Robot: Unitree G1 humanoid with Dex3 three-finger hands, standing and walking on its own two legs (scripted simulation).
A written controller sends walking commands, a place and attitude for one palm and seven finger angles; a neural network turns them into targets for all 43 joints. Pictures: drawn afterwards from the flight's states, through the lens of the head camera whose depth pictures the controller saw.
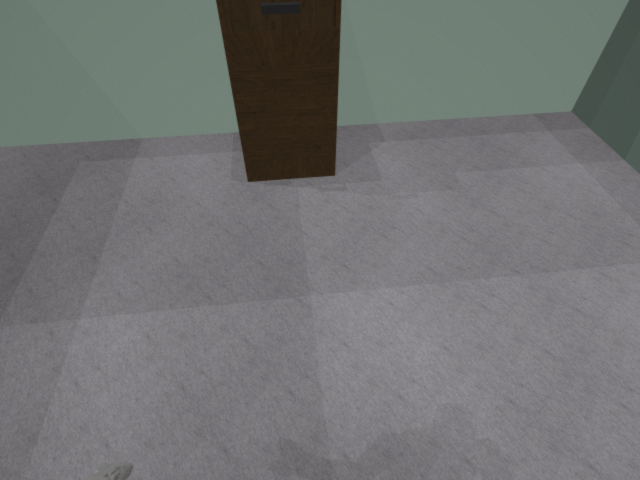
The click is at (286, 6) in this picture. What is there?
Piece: drawer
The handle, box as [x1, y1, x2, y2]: [261, 1, 300, 14]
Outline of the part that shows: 299,2 295,1 261,3 261,11 262,14 300,12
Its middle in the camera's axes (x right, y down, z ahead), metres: -0.15 -0.82 +1.37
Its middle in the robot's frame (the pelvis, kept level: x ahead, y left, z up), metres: +1.57 +0.22 +0.03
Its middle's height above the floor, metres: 0.80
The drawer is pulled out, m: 0.00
